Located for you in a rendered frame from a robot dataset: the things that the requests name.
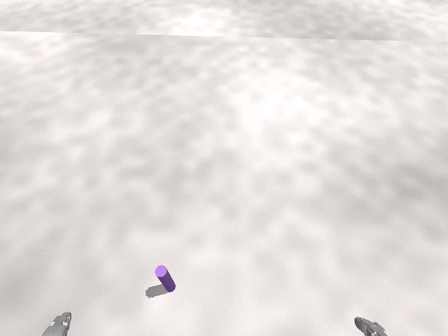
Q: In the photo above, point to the can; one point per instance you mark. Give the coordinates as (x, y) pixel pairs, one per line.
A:
(165, 278)

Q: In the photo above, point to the left robot hand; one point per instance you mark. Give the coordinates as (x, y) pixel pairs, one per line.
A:
(60, 325)

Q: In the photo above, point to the right robot hand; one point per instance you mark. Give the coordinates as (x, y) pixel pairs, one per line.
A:
(369, 328)

